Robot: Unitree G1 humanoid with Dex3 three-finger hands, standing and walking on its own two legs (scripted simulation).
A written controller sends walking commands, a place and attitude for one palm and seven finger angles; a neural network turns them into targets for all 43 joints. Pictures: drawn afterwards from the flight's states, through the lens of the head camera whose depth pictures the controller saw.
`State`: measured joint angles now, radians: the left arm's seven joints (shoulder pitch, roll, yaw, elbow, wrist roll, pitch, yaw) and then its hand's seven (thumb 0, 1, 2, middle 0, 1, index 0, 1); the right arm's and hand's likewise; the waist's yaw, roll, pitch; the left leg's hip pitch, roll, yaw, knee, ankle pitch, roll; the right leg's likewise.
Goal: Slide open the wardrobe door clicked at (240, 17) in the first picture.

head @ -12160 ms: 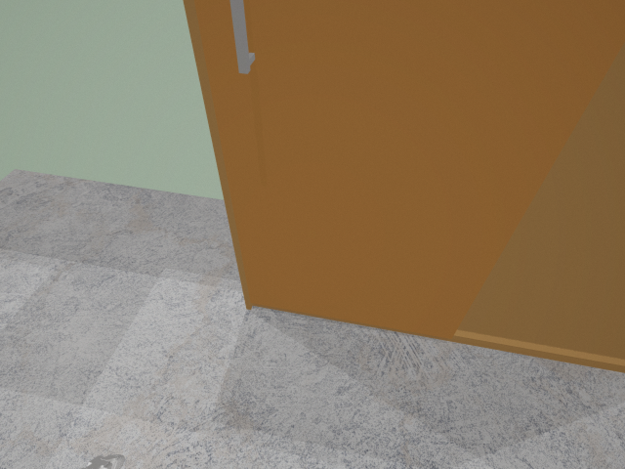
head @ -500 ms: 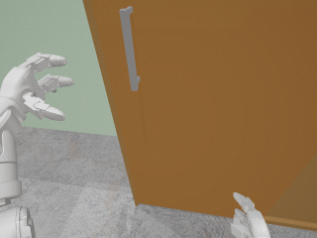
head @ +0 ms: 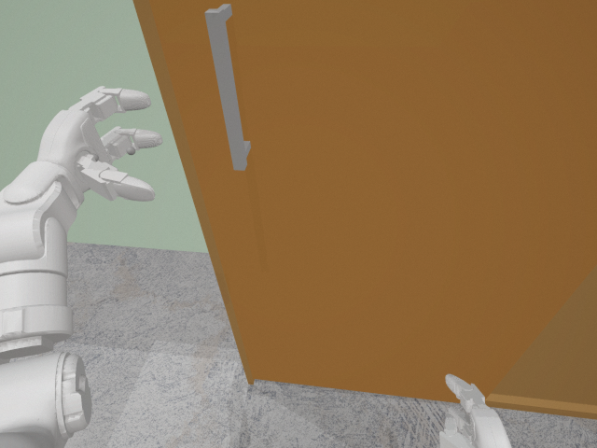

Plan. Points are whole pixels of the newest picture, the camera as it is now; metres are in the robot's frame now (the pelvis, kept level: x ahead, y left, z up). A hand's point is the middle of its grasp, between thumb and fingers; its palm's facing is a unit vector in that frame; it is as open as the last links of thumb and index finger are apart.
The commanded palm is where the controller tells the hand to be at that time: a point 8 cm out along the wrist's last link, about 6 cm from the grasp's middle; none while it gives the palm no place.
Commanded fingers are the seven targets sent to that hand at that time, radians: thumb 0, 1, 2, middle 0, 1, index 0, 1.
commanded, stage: move the hooked fingers beside the handle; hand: left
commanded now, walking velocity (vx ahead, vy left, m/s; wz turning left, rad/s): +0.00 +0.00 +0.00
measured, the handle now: (233, 94) +0.49 +0.13 +0.27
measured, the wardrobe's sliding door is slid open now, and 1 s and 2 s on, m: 0.00 0.00 0.00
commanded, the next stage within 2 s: feel for the door with the fingertips in 1.42 s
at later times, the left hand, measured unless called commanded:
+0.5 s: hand (175, 128) +0.42 +0.19 +0.26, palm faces -0.01 -1.00 -0.03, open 14.0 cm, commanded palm +0.40 +0.24 +0.26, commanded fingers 0.00 -0.50 0.30 -0.30 -1.20 -0.30 -1.20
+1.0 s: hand (178, 128) +0.42 +0.19 +0.26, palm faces +0.00 -1.00 -0.01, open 14.0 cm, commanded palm +0.40 +0.23 +0.26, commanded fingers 0.00 -0.50 0.30 -0.30 -1.20 -0.30 -1.20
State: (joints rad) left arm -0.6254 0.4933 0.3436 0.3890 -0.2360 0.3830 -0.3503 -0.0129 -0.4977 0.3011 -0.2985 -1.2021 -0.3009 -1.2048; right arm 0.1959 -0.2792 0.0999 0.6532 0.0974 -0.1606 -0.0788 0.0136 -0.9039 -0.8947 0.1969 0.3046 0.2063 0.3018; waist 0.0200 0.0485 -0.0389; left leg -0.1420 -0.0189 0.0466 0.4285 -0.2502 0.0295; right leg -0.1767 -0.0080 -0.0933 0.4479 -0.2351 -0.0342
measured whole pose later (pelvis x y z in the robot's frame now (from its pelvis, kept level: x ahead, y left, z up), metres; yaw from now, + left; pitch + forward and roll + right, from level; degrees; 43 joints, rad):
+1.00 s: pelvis +0.00 +0.00 +0.00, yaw -1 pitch -1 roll +0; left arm -0.81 0.44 0.29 0.64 -0.20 0.29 -0.24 -0.01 -0.50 0.30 -0.30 -1.20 -0.30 -1.20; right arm 0.26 -0.29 0.07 0.69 0.10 -0.13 -0.09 0.01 -0.91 -0.89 0.20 0.30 0.21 0.30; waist -0.01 0.04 -0.05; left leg -0.14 -0.01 0.05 0.40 -0.24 0.03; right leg -0.18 0.00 -0.08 0.42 -0.22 -0.04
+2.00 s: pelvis +0.00 +0.00 +0.00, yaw -1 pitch -2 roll +1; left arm -0.80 0.29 0.22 0.53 -0.18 0.35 -0.11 -0.01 -0.50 0.30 -0.30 -1.20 -0.28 -1.20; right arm 0.20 -0.25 0.08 0.67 0.08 -0.09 -0.07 0.01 -0.90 -0.89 0.20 0.30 0.21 0.30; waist 0.00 0.05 -0.05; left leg -0.12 -0.01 0.06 0.39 -0.24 0.02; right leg -0.17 0.00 -0.07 0.42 -0.22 -0.04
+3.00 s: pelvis +0.00 +0.00 +0.00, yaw -2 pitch -1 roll +0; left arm -0.85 0.33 0.24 0.67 -0.18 0.25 -0.14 -0.01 -0.50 0.30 -0.30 -1.21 -0.30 -1.21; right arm 0.27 -0.27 0.07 0.70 0.09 -0.14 -0.07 0.01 -0.91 -0.89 0.20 0.30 0.21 0.30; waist -0.02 0.04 -0.05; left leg -0.15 -0.01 0.08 0.39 -0.23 0.03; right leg -0.20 0.00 -0.06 0.41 -0.20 -0.03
